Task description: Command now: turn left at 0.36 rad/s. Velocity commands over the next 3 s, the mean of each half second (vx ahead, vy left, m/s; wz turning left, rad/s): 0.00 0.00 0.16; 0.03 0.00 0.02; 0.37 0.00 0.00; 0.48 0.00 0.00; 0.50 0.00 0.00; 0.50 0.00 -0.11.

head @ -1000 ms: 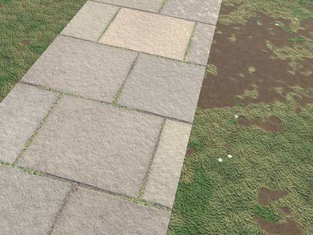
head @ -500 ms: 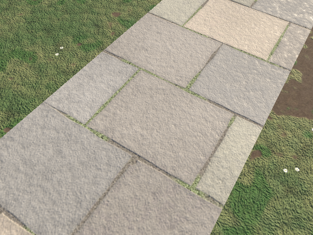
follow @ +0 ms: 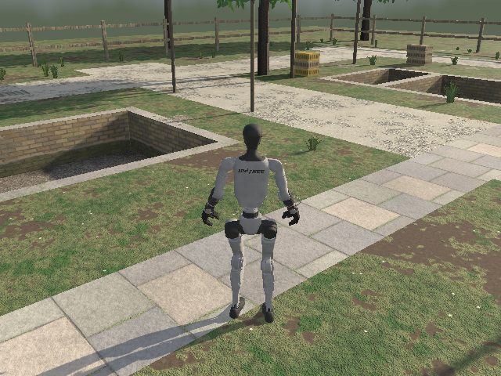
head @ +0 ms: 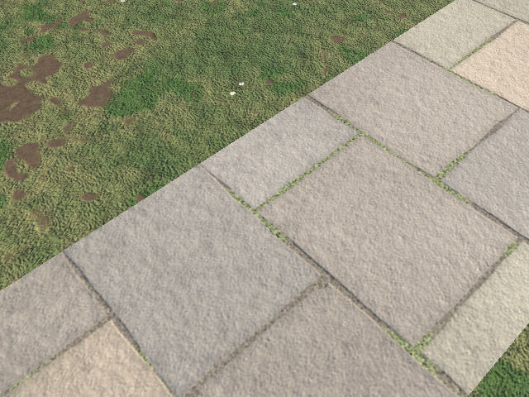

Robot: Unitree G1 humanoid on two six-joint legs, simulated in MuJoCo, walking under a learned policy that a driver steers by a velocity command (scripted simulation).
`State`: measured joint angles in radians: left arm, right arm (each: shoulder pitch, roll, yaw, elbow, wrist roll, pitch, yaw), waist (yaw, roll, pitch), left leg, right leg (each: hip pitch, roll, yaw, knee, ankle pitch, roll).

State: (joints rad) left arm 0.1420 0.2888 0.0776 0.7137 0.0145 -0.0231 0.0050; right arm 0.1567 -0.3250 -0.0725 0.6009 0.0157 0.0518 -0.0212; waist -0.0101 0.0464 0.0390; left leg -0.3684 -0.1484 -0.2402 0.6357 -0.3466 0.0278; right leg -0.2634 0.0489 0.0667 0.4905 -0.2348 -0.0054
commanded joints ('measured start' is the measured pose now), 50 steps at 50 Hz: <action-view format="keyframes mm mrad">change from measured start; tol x8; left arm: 1 -20 164 34 -81 20 -13 5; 16 104 55 -28 -19 10 -16 -9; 19 -2 83 -25 -10 5 -12 -3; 45 110 79 -22 195 -11 21 44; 50 11 55 -28 144 -40 -27 30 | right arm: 1 35 -187 -60 -67 -13 -28 -7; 9 -12 -17 -2 -38 -9 -14 0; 16 32 -145 -21 6 -32 -18 -8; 18 8 -43 3 2 -38 -28 9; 39 59 -16 23 111 -27 -68 9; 50 167 -117 -9 198 -1 -73 -5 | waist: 1 -9 -221 -86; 13 9 -221 -93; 16 84 80 -143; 23 25 42 -34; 44 26 -30 -29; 50 -34 159 131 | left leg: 1 -157 43 36 425 -270 -64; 5 -164 57 59 496 -124 -124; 11 55 127 212 9 -85 -131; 13 184 118 234 -263 139 -98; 15 385 241 87 -282 471 -35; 19 207 227 76 -229 227 31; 44 163 178 117 -231 283 17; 48 138 269 -59 -379 -416 117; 50 99 401 -262 -477 -499 204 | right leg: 1 100 -427 414 -195 338 -291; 6 135 -252 163 -145 383 -204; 13 124 -232 133 -78 420 -177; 15 9 -185 88 -36 265 -62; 16 5 -99 -8 -48 65 3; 17 65 -94 -24 -45 34 43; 44 100 -100 -25 -44 147 72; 47 4 -25 -115 73 -166 54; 50 -196 -62 -71 277 -244 -3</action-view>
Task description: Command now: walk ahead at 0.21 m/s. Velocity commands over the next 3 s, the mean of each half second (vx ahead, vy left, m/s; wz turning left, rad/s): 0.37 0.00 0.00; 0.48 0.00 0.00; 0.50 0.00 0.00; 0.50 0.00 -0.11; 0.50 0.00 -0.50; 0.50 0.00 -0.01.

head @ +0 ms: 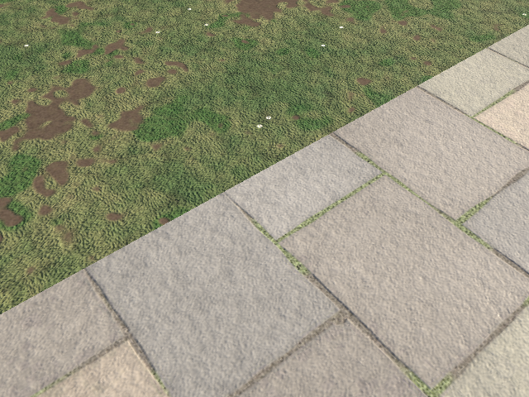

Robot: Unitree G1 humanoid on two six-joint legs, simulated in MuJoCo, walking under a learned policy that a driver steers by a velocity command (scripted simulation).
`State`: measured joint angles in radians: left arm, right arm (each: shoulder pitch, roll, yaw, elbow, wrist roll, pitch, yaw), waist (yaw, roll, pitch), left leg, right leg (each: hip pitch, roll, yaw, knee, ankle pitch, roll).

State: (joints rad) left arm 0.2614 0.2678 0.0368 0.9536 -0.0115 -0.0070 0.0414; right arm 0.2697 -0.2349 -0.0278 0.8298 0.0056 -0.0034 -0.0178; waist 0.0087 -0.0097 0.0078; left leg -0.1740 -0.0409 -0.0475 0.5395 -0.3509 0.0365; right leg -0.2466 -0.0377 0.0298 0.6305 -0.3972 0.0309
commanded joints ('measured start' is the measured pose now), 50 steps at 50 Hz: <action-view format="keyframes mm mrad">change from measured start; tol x32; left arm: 1 -104 80 16 -99 -22 -60 -17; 7 320 231 65 53 -3 -102 -57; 32 334 4 -25 -11 10 -80 -40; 50 -276 58 1 -232 -5 -91 -61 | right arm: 1 45 -198 -52 -30 9 -29 -10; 25 -417 -76 -14 -203 25 -98 67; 31 154 -301 -98 -59 -9 -87 39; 50 105 -202 -52 81 18 -90 19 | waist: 1 -43 221 174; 7 131 -274 -7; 26 52 -81 138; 32 -127 244 -466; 35 -56 36 -40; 50 -87 44 79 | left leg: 1 -69 322 -480 -385 -437 212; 10 -643 85 -66 588 -43 22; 27 -382 50 82 -27 344 32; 30 162 36 74 -10 323 120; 32 678 447 -723 -200 13 348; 39 -56 246 -169 -428 254 223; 50 102 245 -33 -411 324 173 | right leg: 1 -256 -1 -9 165 -112 -66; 5 180 49 -78 -173 176 -101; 8 379 -358 687 -478 -137 -304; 16 340 -166 141 -480 514 -199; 25 303 -195 49 -519 553 -198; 29 378 -191 7 -185 1122 -153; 30 230 -156 -6 35 1061 -126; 32 -335 109 68 677 -143 -56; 50 -362 -63 -11 -69 499 -27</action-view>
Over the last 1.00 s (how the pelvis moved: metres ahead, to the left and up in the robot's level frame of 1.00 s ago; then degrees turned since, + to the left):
0.01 0.03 0.00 2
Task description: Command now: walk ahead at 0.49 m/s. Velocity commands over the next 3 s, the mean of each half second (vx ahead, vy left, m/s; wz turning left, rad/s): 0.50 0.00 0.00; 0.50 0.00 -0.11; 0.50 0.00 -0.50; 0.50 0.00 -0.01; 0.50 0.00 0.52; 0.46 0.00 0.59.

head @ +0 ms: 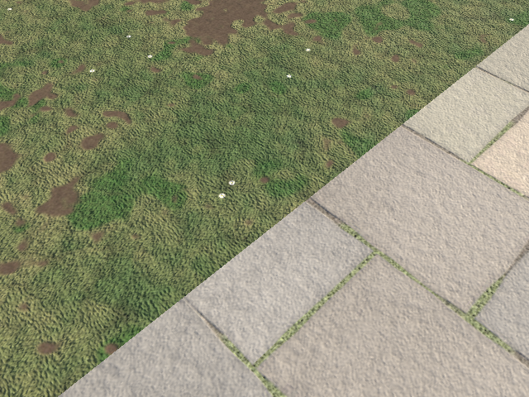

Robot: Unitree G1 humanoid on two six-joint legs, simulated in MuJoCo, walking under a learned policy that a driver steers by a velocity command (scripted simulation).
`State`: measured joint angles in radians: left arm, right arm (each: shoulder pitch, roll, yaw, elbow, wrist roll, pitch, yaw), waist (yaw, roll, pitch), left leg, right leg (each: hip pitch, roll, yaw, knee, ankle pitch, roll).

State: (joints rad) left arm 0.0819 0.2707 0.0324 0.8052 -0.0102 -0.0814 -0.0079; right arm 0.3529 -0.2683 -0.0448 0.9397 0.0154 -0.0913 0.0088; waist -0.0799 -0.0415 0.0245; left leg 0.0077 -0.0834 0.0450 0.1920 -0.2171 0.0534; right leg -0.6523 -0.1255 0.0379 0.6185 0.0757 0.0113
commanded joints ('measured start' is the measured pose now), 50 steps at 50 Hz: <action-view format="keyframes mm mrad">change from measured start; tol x32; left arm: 1 -114 64 7 -97 -7 -18 -18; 8 383 303 89 19 10 -14 -22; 50 83 51 40 -8 -8 15 1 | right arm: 1 31 -171 -36 -21 9 5 -9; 29 -436 -70 0 -203 3 -7 31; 35 82 -296 -87 -73 -22 -2 16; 50 -131 -136 -32 -47 -29 -29 -14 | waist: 1 4 78 61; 8 143 -312 -400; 28 154 -14 64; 36 -38 280 -407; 50 50 89 29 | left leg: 1 -32 308 -134 -39 206 149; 6 -14 258 -78 371 583 72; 9 -711 63 -180 1099 -356 -2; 30 -654 159 -64 316 216 -6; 34 -57 145 -61 318 180 89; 36 408 471 -772 130 -79 288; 41 -152 322 -288 -27 50 153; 50 -141 278 25 -105 282 115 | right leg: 1 31 29 -13 -78 -9 -20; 6 470 95 -63 -136 -137 -118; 8 1047 -278 650 -261 -350 -337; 16 528 -98 161 -468 -6 -245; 33 737 -92 -8 -180 402 -147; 37 -89 121 84 700 -621 -53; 50 2 15 28 145 34 -23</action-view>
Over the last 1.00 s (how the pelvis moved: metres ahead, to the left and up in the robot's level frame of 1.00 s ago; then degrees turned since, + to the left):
0.46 -0.01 0.01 0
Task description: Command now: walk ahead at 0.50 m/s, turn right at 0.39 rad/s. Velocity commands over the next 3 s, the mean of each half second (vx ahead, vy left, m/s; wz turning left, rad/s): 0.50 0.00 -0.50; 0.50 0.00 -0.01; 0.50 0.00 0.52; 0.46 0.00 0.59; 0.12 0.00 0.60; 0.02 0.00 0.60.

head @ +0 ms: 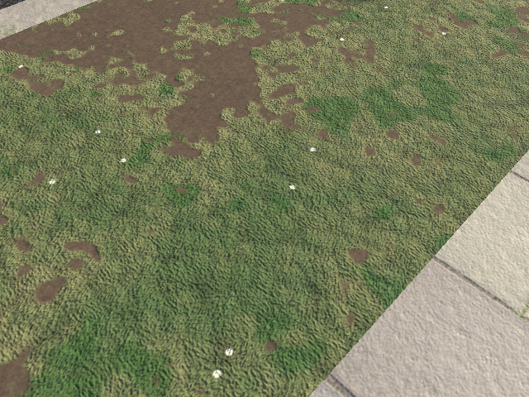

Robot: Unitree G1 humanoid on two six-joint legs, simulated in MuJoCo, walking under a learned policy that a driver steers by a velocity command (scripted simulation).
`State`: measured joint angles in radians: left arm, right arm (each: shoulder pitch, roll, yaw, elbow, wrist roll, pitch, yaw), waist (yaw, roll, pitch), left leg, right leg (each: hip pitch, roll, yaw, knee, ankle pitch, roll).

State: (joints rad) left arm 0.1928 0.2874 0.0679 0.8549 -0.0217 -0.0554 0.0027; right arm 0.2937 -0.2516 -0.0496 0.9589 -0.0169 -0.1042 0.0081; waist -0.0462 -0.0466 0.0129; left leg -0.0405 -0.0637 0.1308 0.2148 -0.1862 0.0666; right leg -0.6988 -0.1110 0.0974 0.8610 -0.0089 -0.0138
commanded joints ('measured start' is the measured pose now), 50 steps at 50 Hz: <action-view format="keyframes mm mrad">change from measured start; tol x32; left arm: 1 -65 24 -1 -72 5 -12 -16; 38 295 62 2 -154 14 -20 11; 50 -117 39 -4 -261 31 -50 5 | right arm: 1 -53 -158 -28 -59 6 -14 -17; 28 -336 -96 -8 -266 19 -7 1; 50 32 -197 -48 -198 41 26 -16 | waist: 1 0 86 51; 14 157 -128 -398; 50 -5 132 -13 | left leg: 1 -75 264 -45 -131 253 98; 11 139 317 74 417 983 26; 14 -706 6 -195 1221 -398 -73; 27 -452 87 -167 385 268 -138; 35 -317 67 -127 244 136 1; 38 363 424 -931 78 -158 296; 50 -161 184 -437 -8 179 160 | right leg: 1 51 3 -52 -138 138 0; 11 359 166 -220 -293 -136 -135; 14 1151 -245 747 -540 -260 -446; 22 485 -41 195 -652 145 -296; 33 622 -81 212 -525 -18 -180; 36 604 9 105 -173 242 -118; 39 -74 133 50 433 -501 -15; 50 135 84 -35 -199 -40 64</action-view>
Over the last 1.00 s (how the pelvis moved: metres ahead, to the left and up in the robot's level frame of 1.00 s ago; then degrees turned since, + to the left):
0.56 0.01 0.00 -4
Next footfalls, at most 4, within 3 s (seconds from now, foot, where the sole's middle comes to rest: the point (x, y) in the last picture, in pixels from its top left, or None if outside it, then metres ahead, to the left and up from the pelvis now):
0.24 right None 0.30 -0.14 -0.78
0.72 left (265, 355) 0.62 -0.01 -0.78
1.20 right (354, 287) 0.82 -0.28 -0.78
1.70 left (252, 217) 1.08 0.01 -0.78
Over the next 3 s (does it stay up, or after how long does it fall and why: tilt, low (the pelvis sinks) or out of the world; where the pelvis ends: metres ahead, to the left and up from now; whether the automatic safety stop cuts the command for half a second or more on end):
stays up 1.20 -0.02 -0.01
